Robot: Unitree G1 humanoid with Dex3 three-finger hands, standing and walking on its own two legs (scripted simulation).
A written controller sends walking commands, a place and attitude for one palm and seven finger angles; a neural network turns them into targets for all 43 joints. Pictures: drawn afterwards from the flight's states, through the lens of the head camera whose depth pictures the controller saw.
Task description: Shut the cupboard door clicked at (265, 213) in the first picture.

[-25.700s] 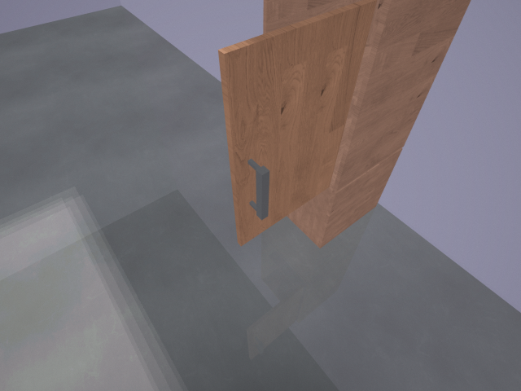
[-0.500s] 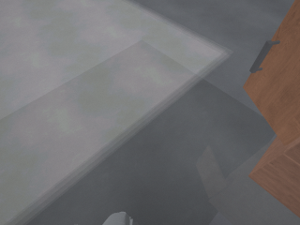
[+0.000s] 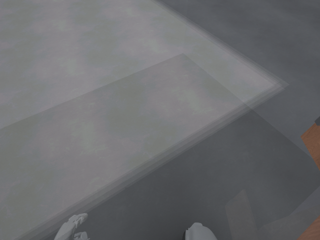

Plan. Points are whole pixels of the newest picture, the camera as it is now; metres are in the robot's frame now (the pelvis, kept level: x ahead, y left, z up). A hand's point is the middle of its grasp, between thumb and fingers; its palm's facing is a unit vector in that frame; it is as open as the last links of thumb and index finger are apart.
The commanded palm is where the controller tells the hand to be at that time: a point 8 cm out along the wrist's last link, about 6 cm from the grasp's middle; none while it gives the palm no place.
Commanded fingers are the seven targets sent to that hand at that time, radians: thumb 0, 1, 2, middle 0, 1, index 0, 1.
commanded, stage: walk to a spot facing it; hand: left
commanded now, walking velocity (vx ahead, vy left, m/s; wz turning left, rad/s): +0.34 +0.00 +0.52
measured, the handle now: out of the picture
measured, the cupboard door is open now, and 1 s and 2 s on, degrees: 60 60 60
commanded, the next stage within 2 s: turn to face it in 0.64 s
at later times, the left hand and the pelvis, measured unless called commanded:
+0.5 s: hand out of the picture +0.10 +0.17 -0.18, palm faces +0.38 -0.91 -0.19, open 7.3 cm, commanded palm none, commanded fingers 0.00 0.90 0.90 -0.20 -0.30 -0.20 -0.30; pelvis +0.21 +0.01 +0.00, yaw +20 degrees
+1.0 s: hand (72, 154) +0.40 +0.33 -0.16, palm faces +0.43 -0.88 -0.18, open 7.3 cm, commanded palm none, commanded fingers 0.00 0.90 0.90 -0.20 -0.30 -0.20 -0.30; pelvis +0.38 +0.11 +0.01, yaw +26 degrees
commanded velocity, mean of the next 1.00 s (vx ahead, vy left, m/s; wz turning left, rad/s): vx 0.20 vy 0.00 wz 0.24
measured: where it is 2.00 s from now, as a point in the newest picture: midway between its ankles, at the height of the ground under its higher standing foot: (134, 189)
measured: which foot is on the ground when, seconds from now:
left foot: down 0.00-0.04, up 0.06-0.52, down 0.54-1.00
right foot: up 0.00-0.02, down 0.04-0.54, up 0.56-1.00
